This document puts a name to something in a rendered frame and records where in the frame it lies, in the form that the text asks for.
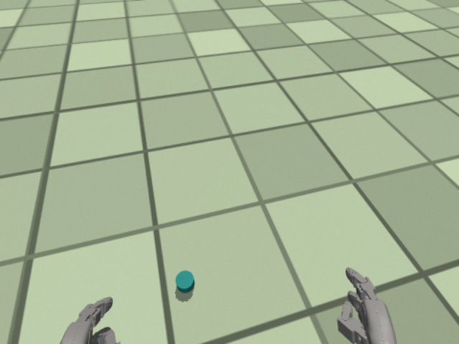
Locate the left robot hand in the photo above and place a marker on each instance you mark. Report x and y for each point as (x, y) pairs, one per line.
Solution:
(81, 331)

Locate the tin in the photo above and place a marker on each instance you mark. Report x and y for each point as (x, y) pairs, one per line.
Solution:
(185, 281)

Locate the right robot hand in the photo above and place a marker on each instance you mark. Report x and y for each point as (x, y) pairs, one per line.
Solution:
(376, 325)

